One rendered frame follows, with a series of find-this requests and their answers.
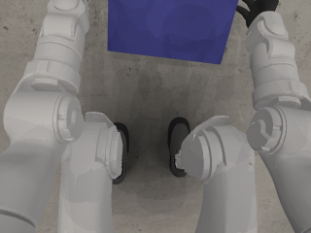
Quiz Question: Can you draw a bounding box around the right robot shin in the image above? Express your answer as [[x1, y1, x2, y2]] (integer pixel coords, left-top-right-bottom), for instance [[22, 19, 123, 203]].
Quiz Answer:
[[175, 116, 255, 178]]

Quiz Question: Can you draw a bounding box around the right robot foot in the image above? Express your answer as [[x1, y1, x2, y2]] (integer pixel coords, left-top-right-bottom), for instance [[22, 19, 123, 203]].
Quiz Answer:
[[167, 116, 190, 178]]

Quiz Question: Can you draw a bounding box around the right robot upper arm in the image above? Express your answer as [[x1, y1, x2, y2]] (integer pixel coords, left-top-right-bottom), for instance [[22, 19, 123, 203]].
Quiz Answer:
[[246, 105, 311, 233]]

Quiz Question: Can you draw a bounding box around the left robot upper arm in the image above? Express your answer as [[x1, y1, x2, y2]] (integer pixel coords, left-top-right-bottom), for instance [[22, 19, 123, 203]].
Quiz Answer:
[[0, 90, 85, 233]]

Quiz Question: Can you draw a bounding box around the robot right hand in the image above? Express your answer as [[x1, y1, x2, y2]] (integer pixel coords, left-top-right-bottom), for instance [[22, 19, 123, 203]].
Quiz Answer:
[[236, 0, 279, 28]]

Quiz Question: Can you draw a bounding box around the right robot forearm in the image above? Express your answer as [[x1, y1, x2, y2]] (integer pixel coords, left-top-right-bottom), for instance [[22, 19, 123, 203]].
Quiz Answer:
[[245, 11, 311, 112]]

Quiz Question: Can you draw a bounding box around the left robot forearm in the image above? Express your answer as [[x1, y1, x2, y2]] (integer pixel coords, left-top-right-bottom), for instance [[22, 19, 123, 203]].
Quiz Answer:
[[3, 0, 89, 135]]

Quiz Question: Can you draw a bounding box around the carton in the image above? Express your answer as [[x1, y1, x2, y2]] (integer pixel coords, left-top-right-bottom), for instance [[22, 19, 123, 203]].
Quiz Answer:
[[107, 0, 239, 65]]

